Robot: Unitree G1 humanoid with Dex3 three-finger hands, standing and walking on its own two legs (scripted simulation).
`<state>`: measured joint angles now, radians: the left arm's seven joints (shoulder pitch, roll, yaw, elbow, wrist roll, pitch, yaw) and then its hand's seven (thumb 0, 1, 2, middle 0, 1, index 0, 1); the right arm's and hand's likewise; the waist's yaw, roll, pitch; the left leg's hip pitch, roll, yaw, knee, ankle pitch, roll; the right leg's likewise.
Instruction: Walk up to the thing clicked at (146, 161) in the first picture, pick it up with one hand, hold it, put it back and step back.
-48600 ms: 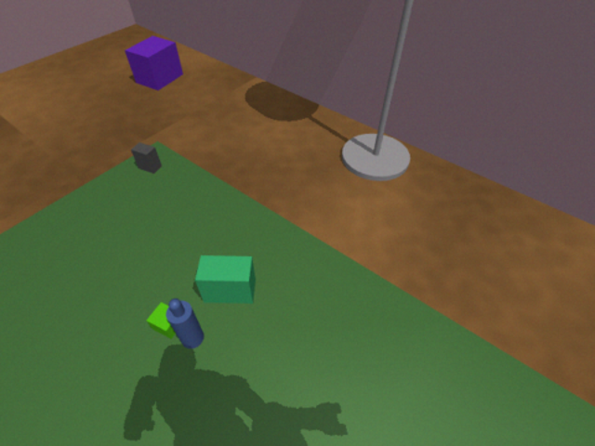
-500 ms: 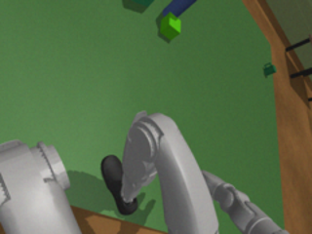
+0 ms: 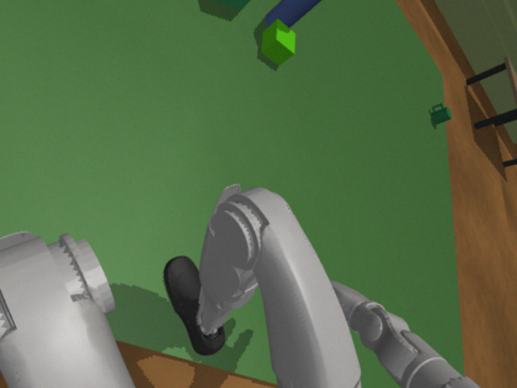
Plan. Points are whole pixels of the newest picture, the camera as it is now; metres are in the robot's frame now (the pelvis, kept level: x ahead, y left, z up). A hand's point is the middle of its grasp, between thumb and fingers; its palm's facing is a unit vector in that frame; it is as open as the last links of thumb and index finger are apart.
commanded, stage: close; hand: left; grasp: from above
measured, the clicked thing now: out of the picture +0.50 +0.32 -0.23
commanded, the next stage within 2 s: settle in 0.76 s
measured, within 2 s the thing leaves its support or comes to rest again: leaves its support in 1.22 s
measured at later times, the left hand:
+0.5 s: hand out of the picture +0.45 +0.32 -0.17, palm faces +0.49 -0.87 +0.01, open 9.6 cm
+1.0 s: hand out of the picture +0.46 +0.32 -0.17, palm faces +0.49 -0.87 +0.02, open 6.2 cm
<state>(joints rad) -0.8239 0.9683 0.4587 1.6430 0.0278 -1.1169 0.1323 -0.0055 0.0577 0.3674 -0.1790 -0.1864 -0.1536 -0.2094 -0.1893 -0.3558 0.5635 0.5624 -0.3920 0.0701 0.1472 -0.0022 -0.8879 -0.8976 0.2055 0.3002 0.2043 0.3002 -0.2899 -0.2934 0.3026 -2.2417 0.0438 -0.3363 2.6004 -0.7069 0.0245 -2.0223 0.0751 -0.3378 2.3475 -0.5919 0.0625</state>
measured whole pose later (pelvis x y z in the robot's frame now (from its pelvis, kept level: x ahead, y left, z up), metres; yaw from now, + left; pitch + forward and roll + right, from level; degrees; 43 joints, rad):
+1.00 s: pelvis +0.00 +0.00 +0.00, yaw +0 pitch +11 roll -22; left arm -0.82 0.99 0.48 1.63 0.02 -1.10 0.12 -0.06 -0.07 0.96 -0.48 -0.85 -1.12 -1.23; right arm -0.19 -0.36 0.57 0.55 -0.39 0.08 0.14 0.00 -0.89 -0.90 0.21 0.30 0.20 0.30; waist -0.29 -0.29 0.31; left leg -2.24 0.05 -0.33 2.60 -0.71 0.04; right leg -2.02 0.08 -0.34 2.34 -0.59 0.07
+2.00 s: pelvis +0.01 -0.01 +0.03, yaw +6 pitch +25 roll -15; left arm -0.80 0.68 0.49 1.12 -0.03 -0.68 -0.02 -0.06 -0.29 0.99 -0.63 -1.02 -1.23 -1.35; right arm 0.07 -0.32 0.24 0.61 -0.18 0.11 0.12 0.00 -0.89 -0.89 0.20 0.30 0.20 0.30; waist -0.20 -0.07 0.02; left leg -2.29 0.03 -0.14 2.42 -0.67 0.03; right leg -2.13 0.01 -0.19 2.31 -0.63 0.03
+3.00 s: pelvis +0.02 -0.01 +0.08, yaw +11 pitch +31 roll -10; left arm -0.79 0.52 0.46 1.03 -0.03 -0.60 -0.05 -0.07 -0.22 0.94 -0.61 -1.00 -1.16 -1.29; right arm 0.15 -0.28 0.09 0.66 -0.10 0.10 0.08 0.00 -0.92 -0.90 0.20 0.30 0.20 0.30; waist -0.17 0.01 -0.10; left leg -2.21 0.02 -0.06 2.24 -0.66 0.01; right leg -2.10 -0.01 -0.11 2.20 -0.64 0.02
